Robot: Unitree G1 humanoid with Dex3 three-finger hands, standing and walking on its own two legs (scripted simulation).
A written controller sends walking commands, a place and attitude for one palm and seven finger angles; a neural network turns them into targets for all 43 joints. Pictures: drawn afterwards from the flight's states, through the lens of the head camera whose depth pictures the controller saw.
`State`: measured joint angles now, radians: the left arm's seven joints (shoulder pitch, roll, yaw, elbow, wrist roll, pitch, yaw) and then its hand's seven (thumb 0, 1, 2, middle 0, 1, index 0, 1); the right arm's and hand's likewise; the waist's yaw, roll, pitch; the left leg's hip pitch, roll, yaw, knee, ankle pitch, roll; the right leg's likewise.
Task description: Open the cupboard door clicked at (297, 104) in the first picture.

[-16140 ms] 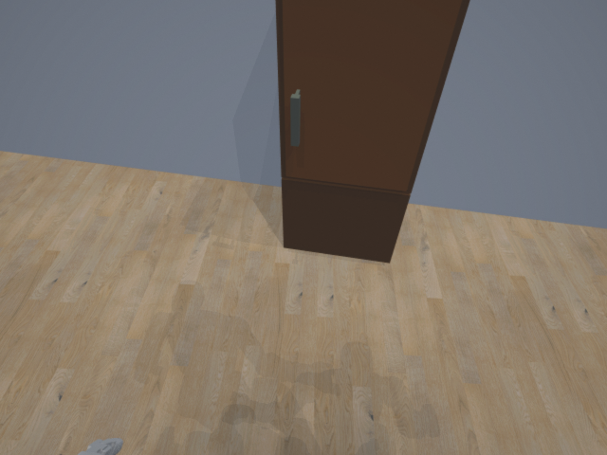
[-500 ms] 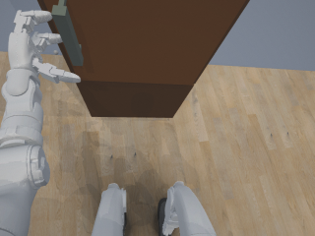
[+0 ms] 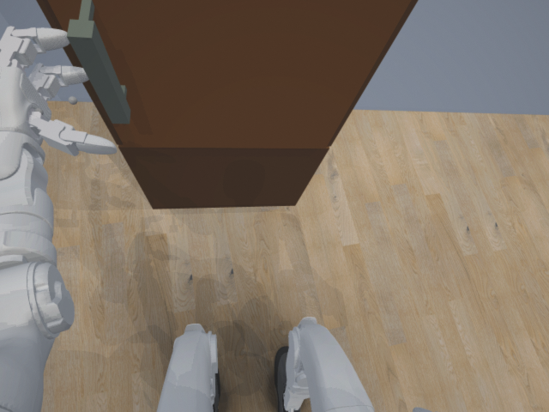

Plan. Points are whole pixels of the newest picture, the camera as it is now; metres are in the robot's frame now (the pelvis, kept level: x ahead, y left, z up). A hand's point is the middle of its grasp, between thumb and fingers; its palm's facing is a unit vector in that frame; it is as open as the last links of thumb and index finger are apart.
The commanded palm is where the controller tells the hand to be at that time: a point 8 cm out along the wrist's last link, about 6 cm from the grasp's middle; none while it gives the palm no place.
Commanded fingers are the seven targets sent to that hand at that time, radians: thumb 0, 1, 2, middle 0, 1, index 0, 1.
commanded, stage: move the hooked fingers beside the handle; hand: left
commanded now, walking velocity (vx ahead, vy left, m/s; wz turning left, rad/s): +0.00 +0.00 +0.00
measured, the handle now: (106, 67) +0.56 +0.21 +0.04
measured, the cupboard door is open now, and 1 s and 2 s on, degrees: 0 0 0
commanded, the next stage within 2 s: slide the fingers in behind the handle in 1.20 s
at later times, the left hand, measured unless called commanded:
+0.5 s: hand (63, 100) +0.51 +0.26 +0.04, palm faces +0.06 -1.00 -0.03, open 14.0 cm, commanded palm +0.49 +0.29 +0.04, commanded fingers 0.00 -0.50 0.30 -0.30 -1.20 -0.30 -1.20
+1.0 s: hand (63, 98) +0.51 +0.26 +0.04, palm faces +0.04 -1.00 -0.03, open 14.0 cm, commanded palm +0.49 +0.28 +0.04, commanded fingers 0.00 -0.50 0.30 -0.30 -1.20 -0.30 -1.20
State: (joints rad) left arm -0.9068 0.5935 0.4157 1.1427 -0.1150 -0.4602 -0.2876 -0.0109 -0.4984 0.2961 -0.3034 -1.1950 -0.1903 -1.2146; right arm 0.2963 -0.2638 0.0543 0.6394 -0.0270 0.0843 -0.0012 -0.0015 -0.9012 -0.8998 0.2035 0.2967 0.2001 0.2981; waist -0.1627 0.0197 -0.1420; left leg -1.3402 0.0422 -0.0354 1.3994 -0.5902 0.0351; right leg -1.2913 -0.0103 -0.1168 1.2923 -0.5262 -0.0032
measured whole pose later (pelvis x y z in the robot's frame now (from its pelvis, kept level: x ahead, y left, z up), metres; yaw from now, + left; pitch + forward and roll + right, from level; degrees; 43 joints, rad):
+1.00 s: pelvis -0.01 +0.00 -0.01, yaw -1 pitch +30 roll -6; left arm -0.91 0.68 0.50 1.13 -0.09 -0.40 -0.38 -0.01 -0.50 0.30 -0.30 -1.19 -0.30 -1.20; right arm 0.31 -0.28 0.08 0.61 -0.01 0.07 -0.02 0.00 -0.90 -0.90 0.20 0.30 0.20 0.30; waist -0.19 0.03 -0.14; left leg -1.38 0.06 -0.03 1.43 -0.59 0.04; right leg -1.34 0.00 -0.10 1.32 -0.51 0.00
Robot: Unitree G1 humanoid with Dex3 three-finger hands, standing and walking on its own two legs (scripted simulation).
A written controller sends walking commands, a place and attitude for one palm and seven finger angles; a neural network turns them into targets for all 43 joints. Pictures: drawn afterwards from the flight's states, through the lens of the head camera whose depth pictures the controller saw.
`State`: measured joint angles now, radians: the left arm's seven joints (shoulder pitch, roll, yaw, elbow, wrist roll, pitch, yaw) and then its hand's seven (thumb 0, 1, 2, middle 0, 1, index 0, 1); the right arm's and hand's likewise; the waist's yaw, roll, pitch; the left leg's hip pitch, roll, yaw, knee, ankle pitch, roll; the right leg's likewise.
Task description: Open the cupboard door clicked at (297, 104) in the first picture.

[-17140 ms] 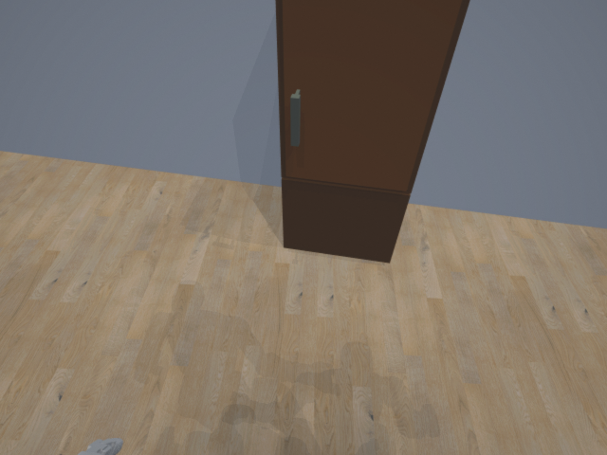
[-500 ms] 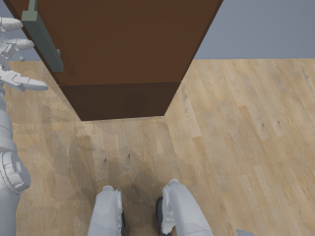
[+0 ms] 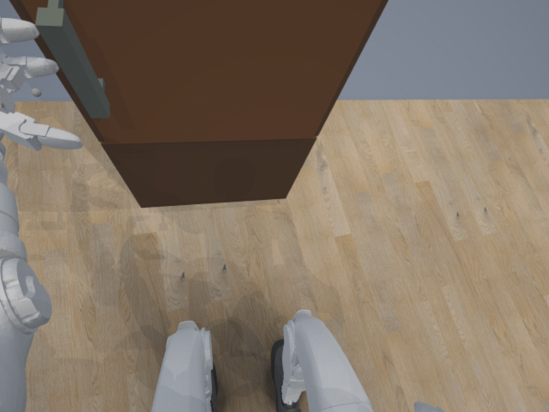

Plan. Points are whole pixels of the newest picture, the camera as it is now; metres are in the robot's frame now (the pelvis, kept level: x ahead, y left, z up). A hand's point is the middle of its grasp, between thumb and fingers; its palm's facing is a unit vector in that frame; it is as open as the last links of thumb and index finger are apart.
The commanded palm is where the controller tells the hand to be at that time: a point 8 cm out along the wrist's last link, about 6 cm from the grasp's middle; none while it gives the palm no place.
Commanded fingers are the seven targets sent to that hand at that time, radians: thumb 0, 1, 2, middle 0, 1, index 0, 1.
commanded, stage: move the hooked fingers beside the handle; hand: left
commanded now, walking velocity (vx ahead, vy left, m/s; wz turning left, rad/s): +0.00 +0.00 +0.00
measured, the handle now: (80, 59) +0.57 +0.23 +0.05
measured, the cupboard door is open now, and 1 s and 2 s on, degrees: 0 0 0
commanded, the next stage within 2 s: slide the fingers in behind the handle in 0.20 s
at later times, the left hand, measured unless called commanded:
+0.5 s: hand (43, 93) +0.52 +0.26 +0.05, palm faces +0.07 -1.00 -0.01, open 14.0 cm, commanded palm +0.50 +0.28 +0.05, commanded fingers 0.00 -0.50 0.30 -0.30 -1.20 -0.30 -1.20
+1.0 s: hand (74, 95) +0.52 +0.23 +0.05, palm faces +0.07 -1.00 -0.02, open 14.0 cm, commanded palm +0.50 +0.25 +0.05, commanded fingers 0.00 -0.50 0.30 -0.30 -1.20 -0.30 -1.20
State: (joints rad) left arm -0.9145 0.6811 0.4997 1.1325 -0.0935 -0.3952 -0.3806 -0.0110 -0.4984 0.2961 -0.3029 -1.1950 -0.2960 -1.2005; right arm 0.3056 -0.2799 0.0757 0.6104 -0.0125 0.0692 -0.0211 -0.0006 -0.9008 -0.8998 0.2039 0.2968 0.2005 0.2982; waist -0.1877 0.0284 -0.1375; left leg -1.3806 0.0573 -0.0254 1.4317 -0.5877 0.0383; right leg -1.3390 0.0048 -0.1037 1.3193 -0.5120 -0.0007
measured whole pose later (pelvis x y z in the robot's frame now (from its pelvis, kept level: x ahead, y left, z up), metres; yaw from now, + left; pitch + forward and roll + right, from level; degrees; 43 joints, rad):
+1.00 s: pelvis +0.01 +0.00 +0.01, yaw +1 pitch +30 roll -5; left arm -0.89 0.55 0.41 1.10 -0.09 -0.44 -0.26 -0.01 -0.50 0.30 -0.30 -1.19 -0.29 -1.23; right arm 0.31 -0.26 0.05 0.63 -0.03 0.07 0.00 0.00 -0.90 -0.90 0.20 0.30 0.20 0.30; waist -0.17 0.03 -0.15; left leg -1.34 0.05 -0.02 1.40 -0.59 0.04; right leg -1.31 0.00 -0.10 1.30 -0.52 0.00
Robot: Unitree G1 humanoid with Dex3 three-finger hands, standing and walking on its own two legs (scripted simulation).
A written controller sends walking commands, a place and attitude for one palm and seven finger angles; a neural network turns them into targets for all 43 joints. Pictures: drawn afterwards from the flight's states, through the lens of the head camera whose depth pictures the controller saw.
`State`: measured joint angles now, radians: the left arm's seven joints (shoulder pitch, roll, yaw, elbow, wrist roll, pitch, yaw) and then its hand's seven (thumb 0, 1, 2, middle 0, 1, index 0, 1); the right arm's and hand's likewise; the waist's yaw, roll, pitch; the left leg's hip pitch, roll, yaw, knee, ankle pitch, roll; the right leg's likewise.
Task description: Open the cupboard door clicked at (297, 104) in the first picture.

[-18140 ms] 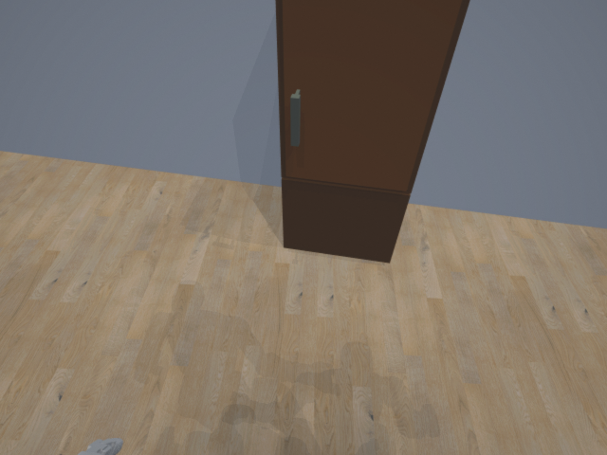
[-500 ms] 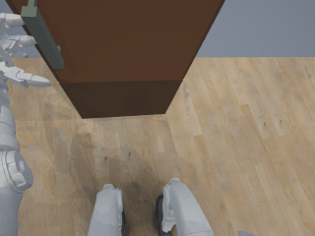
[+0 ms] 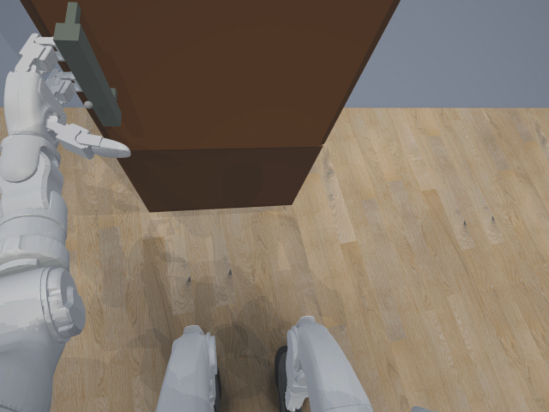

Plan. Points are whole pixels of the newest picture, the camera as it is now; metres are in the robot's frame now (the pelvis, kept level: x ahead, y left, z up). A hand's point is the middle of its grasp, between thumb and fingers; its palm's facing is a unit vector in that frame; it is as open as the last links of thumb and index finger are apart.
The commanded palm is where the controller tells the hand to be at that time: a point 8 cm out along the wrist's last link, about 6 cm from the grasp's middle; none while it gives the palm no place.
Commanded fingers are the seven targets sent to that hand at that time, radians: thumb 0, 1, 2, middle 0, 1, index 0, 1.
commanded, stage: slide the fingers in behind the handle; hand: left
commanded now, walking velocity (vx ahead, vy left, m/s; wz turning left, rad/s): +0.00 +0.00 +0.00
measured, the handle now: (94, 70) +0.56 +0.22 +0.04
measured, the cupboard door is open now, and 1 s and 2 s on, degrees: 0 0 1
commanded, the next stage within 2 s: close the thumb around the handle in 0.90 s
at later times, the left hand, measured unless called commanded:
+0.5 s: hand (113, 103) +0.52 +0.19 +0.04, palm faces +0.07 -1.00 -0.01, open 13.9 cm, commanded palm +0.49 +0.22 +0.04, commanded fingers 0.00 -0.50 0.30 -0.30 -1.20 -0.30 -1.20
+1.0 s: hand (114, 103) +0.52 +0.19 +0.04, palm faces +0.08 -1.00 -0.02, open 13.9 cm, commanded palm +0.49 +0.21 +0.04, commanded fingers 0.00 -0.44 0.32 -0.30 -1.21 -0.30 -1.21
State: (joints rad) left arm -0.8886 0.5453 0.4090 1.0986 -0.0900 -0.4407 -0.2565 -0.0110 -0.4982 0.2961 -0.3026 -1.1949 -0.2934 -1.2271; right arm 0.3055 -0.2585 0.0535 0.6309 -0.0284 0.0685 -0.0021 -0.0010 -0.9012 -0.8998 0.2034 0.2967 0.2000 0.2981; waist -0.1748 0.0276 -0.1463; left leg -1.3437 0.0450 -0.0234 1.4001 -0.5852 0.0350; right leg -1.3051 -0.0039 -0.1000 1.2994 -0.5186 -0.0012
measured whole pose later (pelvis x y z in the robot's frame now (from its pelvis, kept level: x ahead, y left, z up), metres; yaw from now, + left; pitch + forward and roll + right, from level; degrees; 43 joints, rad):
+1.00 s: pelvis +0.00 -0.01 +0.00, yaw +1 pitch +30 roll -4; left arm -0.89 0.47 0.36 1.12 -0.09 -0.49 -0.17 -0.01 -0.50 0.30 -0.31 -1.21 -0.30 -1.23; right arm 0.30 -0.25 0.04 0.64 -0.03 0.08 0.01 0.00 -0.90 -0.90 0.20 0.30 0.20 0.30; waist -0.17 0.03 -0.15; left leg -1.32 0.04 -0.02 1.38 -0.59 0.02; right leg -1.29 -0.01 -0.09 1.30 -0.53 -0.01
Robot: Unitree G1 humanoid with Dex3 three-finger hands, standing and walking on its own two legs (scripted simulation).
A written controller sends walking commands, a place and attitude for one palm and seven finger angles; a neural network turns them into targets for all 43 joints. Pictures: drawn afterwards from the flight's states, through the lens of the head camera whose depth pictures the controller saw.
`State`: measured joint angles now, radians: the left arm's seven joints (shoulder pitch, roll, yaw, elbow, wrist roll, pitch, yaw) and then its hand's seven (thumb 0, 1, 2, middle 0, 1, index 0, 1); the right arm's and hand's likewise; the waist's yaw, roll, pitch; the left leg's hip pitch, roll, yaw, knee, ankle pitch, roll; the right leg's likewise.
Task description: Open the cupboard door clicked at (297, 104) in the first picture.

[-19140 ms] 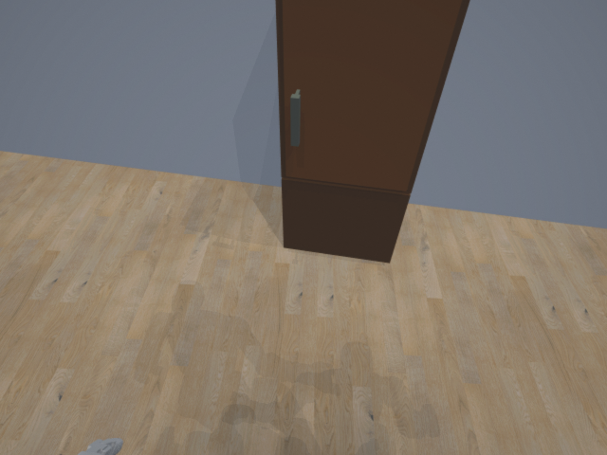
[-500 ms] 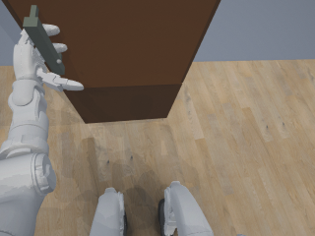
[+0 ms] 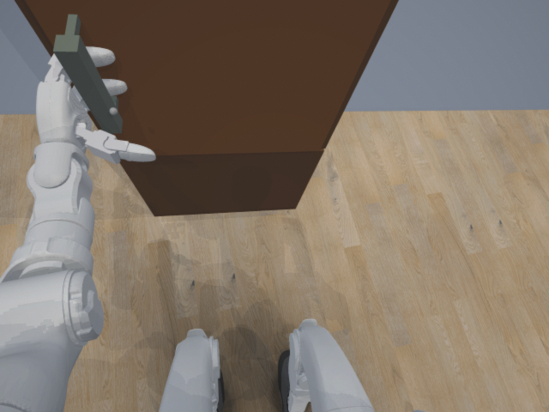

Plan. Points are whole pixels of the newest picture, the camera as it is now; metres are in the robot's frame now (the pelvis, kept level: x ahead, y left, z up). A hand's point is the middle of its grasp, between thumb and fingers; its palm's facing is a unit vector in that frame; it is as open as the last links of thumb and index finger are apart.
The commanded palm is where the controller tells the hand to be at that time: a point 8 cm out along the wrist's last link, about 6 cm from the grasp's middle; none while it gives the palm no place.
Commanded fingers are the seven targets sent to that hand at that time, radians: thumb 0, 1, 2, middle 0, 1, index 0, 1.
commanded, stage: close the thumb around the handle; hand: left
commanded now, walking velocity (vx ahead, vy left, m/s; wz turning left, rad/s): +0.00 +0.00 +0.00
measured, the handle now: (95, 79) +0.56 +0.22 +0.04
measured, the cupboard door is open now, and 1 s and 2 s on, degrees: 0 1 41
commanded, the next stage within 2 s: pull the door open along its arc in 0.70 s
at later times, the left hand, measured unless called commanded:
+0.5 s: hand (113, 112) +0.51 +0.19 +0.04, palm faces +0.06 -1.00 -0.02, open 7.7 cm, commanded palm +0.49 +0.22 +0.04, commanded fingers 0.00 0.90 0.90 -0.40 -1.35 -0.40 -1.35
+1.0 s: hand (112, 115) +0.51 +0.19 +0.04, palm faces +0.06 -1.00 -0.01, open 5.9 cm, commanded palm +0.46 +0.23 +0.04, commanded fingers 0.00 0.90 0.90 -0.40 -1.35 -0.40 -1.35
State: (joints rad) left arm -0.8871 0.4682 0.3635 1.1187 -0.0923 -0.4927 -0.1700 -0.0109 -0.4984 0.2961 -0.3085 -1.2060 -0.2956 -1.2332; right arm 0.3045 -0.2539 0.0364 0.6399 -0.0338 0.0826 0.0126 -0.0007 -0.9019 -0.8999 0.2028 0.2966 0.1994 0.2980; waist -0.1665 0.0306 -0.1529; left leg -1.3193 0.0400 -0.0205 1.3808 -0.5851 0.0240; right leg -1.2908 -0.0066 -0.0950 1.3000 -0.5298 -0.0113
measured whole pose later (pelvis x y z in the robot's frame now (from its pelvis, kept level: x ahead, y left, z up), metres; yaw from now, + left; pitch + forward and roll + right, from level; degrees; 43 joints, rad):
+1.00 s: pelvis +0.01 +0.00 +0.01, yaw -1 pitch +29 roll -4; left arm -0.80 0.46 0.40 1.06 -0.11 -0.50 -0.20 0.01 0.72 0.78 -0.36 -1.34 -0.34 -1.35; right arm 0.30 -0.25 0.03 0.62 -0.02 0.10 0.01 0.00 -0.90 -0.90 0.20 0.30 0.20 0.30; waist -0.17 0.03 -0.15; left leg -1.27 0.05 0.00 1.36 -0.59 0.03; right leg -1.26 0.01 -0.07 1.28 -0.53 -0.01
